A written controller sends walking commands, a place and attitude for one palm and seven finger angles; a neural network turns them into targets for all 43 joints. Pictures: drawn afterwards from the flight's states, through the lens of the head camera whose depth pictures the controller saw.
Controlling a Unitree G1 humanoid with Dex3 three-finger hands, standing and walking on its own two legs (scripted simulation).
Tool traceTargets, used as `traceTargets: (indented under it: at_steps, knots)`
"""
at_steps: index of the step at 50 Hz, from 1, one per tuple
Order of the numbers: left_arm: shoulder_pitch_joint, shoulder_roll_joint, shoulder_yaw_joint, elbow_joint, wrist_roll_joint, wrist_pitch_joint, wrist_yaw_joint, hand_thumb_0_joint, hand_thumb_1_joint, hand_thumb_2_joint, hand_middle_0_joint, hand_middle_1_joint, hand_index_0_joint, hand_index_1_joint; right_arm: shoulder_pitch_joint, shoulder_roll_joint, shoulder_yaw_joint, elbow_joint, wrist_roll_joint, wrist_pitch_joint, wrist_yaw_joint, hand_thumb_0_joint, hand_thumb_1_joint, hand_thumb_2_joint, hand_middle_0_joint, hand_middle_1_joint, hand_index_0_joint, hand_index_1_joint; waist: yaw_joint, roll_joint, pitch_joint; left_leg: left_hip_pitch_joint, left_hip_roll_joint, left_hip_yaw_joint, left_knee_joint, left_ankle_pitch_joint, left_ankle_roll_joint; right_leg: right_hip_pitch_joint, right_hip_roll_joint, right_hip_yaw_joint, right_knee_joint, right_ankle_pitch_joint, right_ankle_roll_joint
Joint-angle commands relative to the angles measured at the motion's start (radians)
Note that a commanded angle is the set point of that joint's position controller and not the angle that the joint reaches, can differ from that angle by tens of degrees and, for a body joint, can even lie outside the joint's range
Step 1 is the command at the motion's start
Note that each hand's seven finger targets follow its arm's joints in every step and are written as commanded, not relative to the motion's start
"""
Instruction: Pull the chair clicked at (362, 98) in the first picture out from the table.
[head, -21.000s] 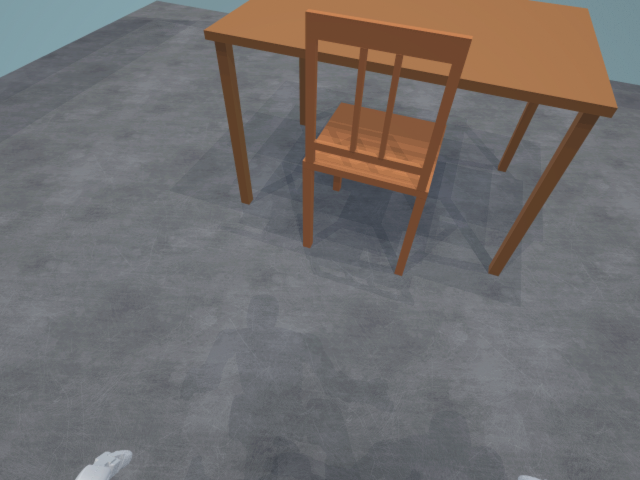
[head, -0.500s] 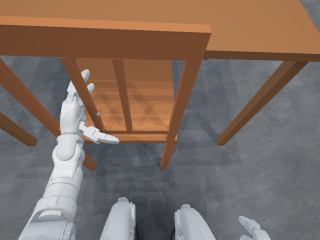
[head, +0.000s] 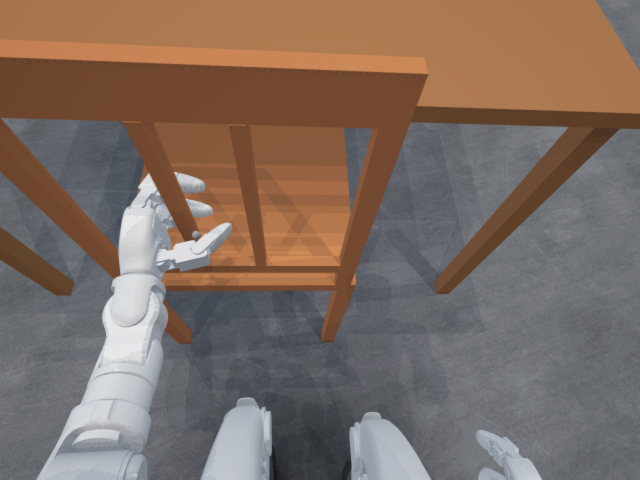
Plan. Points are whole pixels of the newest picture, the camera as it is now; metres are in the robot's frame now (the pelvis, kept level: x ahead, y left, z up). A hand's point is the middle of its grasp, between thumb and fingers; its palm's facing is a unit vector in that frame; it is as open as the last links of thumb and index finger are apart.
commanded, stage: hook a spindle and tug to test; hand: left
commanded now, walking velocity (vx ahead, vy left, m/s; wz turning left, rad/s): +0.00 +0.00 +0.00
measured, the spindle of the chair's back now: (178, 208) +0.44 +0.18 +0.03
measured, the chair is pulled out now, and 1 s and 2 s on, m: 0.00 0.02 0.13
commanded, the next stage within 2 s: step backward, pulling the chair out in 0.76 s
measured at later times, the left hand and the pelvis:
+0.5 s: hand (197, 238) +0.40 +0.15 +0.02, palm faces +0.02 -1.00 -0.01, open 5.2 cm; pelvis +0.02 +0.00 +0.01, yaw -1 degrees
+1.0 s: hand (197, 244) +0.39 +0.15 +0.03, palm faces +0.02 -0.99 -0.15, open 5.3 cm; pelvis +0.04 +0.00 +0.05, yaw +0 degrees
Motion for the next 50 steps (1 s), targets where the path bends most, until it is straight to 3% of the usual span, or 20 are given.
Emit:
traceTargets:
  at_steps: [1,3,11,15,18,22,24,27,32,38,42,43,44,45,47,49,50]
  knots:
    - [-0.252,0.120,0.005,-0.215,0.000,-0.067,-0.028,0.000,0.788,0.852,-0.500,-1.450,-0.500,-1.450,0.068,-0.163,-0.056,-0.097,0.003,-0.023,-0.008,0.000,-0.900,-0.900,0.200,0.300,0.200,0.300,-0.011,0.058,-0.444,0.493,-0.010,-0.046,-0.147,0.347,-0.007,0.082,0.023,-0.003,-0.179,0.343,-0.029]
    - [-0.272,0.123,0.007,-0.218,0.002,-0.069,-0.026,0.000,0.900,0.900,-0.500,-1.450,-0.500,-1.450,0.068,-0.164,-0.057,-0.096,0.002,-0.023,-0.012,0.000,-0.900,-0.900,0.200,0.300,0.200,0.300,-0.015,0.042,-0.444,0.478,-0.011,-0.046,-0.144,0.333,-0.005,0.083,0.023,0.000,-0.177,0.338,-0.027]
    - [-0.136,0.097,-0.002,-0.266,-0.011,-0.068,-0.030,0.000,0.900,0.900,-0.500,-1.450,-0.500,-1.450,0.063,-0.156,-0.058,-0.118,0.003,-0.020,-0.003,0.000,-0.900,-0.900,0.200,0.300,0.200,0.300,0.017,0.059,-0.471,0.522,-0.009,-0.043,-0.156,0.414,-0.010,0.118,0.023,-0.006,-0.172,0.395,-0.031]
    - [-0.093,0.107,0.003,-0.291,-0.012,-0.065,-0.023,0.000,0.900,0.900,-0.500,-1.450,-0.500,-1.450,0.060,-0.156,-0.058,-0.127,0.002,-0.017,0.002,0.000,-0.900,-0.900,0.200,0.300,0.200,0.300,0.021,0.049,-0.455,0.507,-0.009,-0.040,-0.160,0.418,-0.008,0.138,0.024,-0.006,-0.173,0.408,-0.031]
    - [-0.057,0.080,-0.022,-0.322,-0.008,-0.071,-0.022,0.000,0.900,0.900,-0.500,-1.450,-0.500,-1.450,0.058,-0.151,-0.060,-0.136,0.002,-0.015,0.006,0.000,-0.900,-0.900,0.200,0.300,0.200,0.300,0.023,0.046,-0.452,0.516,-0.006,-0.038,-0.162,0.437,-0.009,0.139,0.023,-0.007,-0.170,0.422,-0.029]
    - [0.036,0.060,-0.042,-0.381,-0.010,-0.071,-0.018,0.000,0.900,0.900,-0.500,-1.450,-0.500,-1.450,0.055,-0.146,-0.062,-0.153,0.002,-0.016,0.015,0.000,-0.900,-0.900,0.200,0.300,0.200,0.300,0.038,0.078,-0.472,0.558,-0.002,-0.041,-0.167,0.497,-0.014,0.144,0.024,-0.008,-0.166,0.445,-0.031]
    - [0.060,0.066,-0.037,-0.384,-0.015,-0.065,-0.016,0.000,0.900,0.900,-0.500,-1.450,-0.500,-1.450,0.056,-0.148,-0.063,-0.154,0.003,-0.013,0.015,0.000,-0.900,-0.900,0.200,0.300,0.200,0.300,0.033,0.038,-0.451,0.528,-0.004,-0.036,-0.168,0.479,-0.010,0.163,0.024,-0.007,-0.173,0.456,-0.028]
    - [0.048,0.055,-0.051,-0.399,-0.008,-0.066,-0.015,0.000,0.900,0.900,-0.500,-1.450,-0.500,-1.450,0.056,-0.145,-0.065,-0.151,0.001,-0.015,0.014,0.000,-0.900,-0.900,0.200,0.300,0.200,0.300,0.021,0.029,-0.445,0.521,-0.004,-0.034,-0.155,0.492,-0.006,0.162,0.021,-0.004,-0.166,0.481,-0.025]
    - [0.136,0.057,-0.045,-0.441,-0.012,-0.064,-0.018,0.000,0.900,0.900,-0.500,-1.450,-0.500,-1.450,0.052,-0.142,-0.067,-0.161,0.002,-0.015,0.013,0.000,-0.900,-0.900,0.200,0.300,0.200,0.300,0.040,0.050,-0.451,0.539,-0.001,-0.033,-0.156,0.553,-0.010,0.178,0.018,-0.003,-0.159,0.518,-0.025]
    - [0.146,0.030,-0.083,-0.473,-0.007,-0.053,-0.018,0.000,0.900,0.900,-0.500,-1.450,-0.500,-1.450,0.042,-0.137,-0.065,-0.168,0.002,-0.017,0.011,0.000,-0.900,-0.900,0.200,0.300,0.200,0.300,0.029,0.042,-0.435,0.529,-0.003,-0.032,-0.151,0.540,-0.006,0.175,0.017,-0.002,-0.160,0.520,-0.022]
    - [0.162,0.054,-0.051,-0.462,-0.012,-0.054,-0.018,0.000,0.900,0.900,-0.500,-1.450,-0.500,-1.450,0.039,-0.137,-0.064,-0.165,0.000,-0.021,0.007,0.000,-0.900,-0.900,0.200,0.300,0.200,0.300,0.032,0.015,-0.440,0.504,-0.009,-0.026,-0.143,0.523,-0.003,0.197,0.016,0.003,-0.159,0.543,-0.021]
    - [0.132,0.005,-0.108,-0.494,-0.011,-0.055,-0.023,0.000,0.900,0.900,-0.500,-1.450,-0.500,-1.450,0.032,-0.134,-0.062,-0.172,0.002,-0.022,0.007,0.000,-0.900,-0.900,0.200,0.300,0.200,0.300,0.021,0.020,-0.443,0.516,-0.008,-0.029,-0.147,0.521,-0.003,0.193,0.014,0.001,-0.160,0.533,-0.021]
    - [-0.168,0.369,0.074,-0.698,0.081,0.052,0.088,0.000,0.900,0.900,-0.500,-1.450,-0.500,-1.450,0.098,-0.133,-0.059,-0.220,0.052,0.051,-0.041,0.000,-0.900,-0.900,0.200,0.300,0.200,0.300,0.065,0.123,-0.712,0.869,0.000,0.005,-0.340,0.492,0.007,0.592,-0.052,0.119,-0.358,0.647,-0.034]
    - [-0.166,0.319,0.051,-0.709,0.088,0.112,0.135,0.000,0.900,0.900,-0.500,-1.450,-0.500,-1.450,0.121,-0.119,-0.053,-0.246,0.049,0.060,-0.071,0.000,-0.900,-0.900,0.200,0.300,0.200,0.300,0.044,0.158,-0.645,0.904,-0.017,0.005,-0.362,0.521,0.009,0.612,-0.046,0.104,-0.410,0.749,-0.030]
    - [-0.013,0.205,-0.019,-0.566,0.089,0.192,0.162,0.000,0.900,0.900,-0.500,-1.450,-0.500,-1.450,0.078,-0.108,-0.038,-0.227,0.058,0.062,-0.094,0.000,-0.900,-0.900,0.200,0.300,0.200,0.300,0.039,0.150,-0.533,0.872,-0.002,-0.007,-0.396,0.600,0.012,0.587,-0.062,0.098,-0.419,0.831,-0.019]
    - [0.080,0.114,-0.093,-0.336,0.095,0.271,0.163,0.000,0.900,0.900,-0.500,-1.450,-0.500,-1.450,0.060,-0.106,-0.026,-0.188,0.064,0.088,-0.107,0.000,-0.900,-0.900,0.200,0.300,0.200,0.300,0.033,0.016,-0.335,0.763,0.019,-0.023,-0.450,0.523,0.016,0.616,-0.077,0.110,-0.485,0.815,0.005]
    - [0.039,0.113,-0.102,-0.314,0.097,0.283,0.165,0.000,0.900,0.900,-0.500,-1.450,-0.500,-1.450,0.064,-0.115,-0.028,-0.178,0.066,0.094,-0.117,0.000,-0.900,-0.900,0.200,0.300,0.200,0.300,0.030,-0.023,-0.313,0.779,0.029,-0.023,-0.479,0.553,0.017,0.649,-0.085,0.104,-0.507,0.863,0.011]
